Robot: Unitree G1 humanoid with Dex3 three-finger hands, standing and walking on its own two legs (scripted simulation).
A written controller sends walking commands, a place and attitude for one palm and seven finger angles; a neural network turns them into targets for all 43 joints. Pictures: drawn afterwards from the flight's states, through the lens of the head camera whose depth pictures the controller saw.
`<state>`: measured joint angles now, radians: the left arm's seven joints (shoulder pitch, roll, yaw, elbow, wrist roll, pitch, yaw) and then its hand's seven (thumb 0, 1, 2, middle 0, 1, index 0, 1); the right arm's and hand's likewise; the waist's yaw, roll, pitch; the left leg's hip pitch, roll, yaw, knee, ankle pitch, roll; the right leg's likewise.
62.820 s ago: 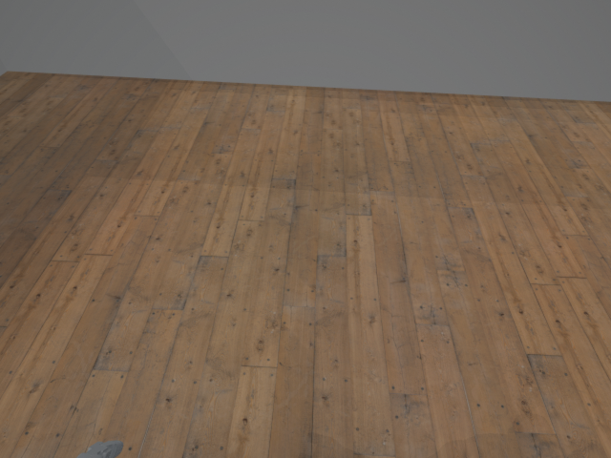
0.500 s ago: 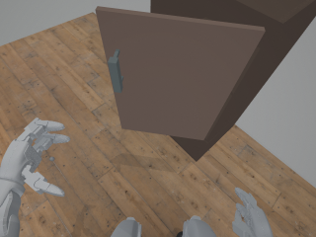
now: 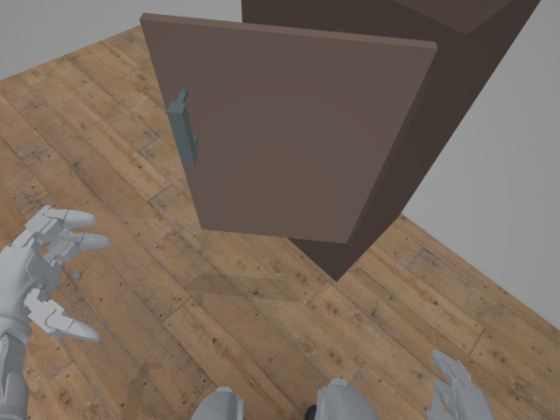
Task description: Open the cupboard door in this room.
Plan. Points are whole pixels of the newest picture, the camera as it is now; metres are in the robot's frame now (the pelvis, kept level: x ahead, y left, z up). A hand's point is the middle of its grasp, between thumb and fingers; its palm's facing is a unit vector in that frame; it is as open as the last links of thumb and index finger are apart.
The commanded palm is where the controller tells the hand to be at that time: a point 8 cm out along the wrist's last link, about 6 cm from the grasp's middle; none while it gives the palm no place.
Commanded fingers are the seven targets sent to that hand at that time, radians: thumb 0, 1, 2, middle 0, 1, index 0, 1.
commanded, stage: raise the hand with hooked fingers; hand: left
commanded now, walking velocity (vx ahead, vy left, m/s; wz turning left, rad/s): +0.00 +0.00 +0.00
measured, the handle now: (186, 127) +0.57 +0.19 +0.03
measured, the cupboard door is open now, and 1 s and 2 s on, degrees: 40 40 40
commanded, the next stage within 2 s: move the hooked fingers beside the handle in 0.12 s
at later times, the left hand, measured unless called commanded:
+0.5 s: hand (89, 247) +0.32 +0.27 +0.04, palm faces -0.08 -1.00 -0.03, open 14.0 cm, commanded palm +0.31 +0.32 +0.05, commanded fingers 0.00 -0.50 0.30 -0.30 -1.20 -0.30 -1.20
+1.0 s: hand (108, 202) +0.40 +0.27 +0.04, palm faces -0.08 -1.00 -0.01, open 14.0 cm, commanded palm +0.39 +0.32 +0.04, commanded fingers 0.00 -0.50 0.30 -0.30 -1.20 -0.30 -1.20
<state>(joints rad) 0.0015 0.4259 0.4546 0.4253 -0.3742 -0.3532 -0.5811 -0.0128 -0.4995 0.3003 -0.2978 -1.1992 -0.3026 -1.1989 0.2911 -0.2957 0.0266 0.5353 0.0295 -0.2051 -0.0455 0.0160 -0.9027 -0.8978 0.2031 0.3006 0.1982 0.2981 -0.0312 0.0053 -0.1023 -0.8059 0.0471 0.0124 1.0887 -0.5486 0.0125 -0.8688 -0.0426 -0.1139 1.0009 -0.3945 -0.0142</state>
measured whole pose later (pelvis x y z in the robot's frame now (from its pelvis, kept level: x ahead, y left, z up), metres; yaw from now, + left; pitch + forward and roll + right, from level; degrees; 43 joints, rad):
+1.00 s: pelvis +0.00 +0.01 -0.01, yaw -1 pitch +20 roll -3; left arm -0.48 0.53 0.47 0.83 -0.26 -0.36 -0.58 -0.01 -0.50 0.30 -0.30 -1.20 -0.30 -1.20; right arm 0.32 -0.30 0.04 0.58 0.02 -0.10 -0.05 0.01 -0.90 -0.90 0.20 0.30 0.20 0.30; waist -0.07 0.00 -0.11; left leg -0.92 0.05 0.02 1.13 -0.55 0.03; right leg -0.98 -0.04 -0.10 1.02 -0.39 0.00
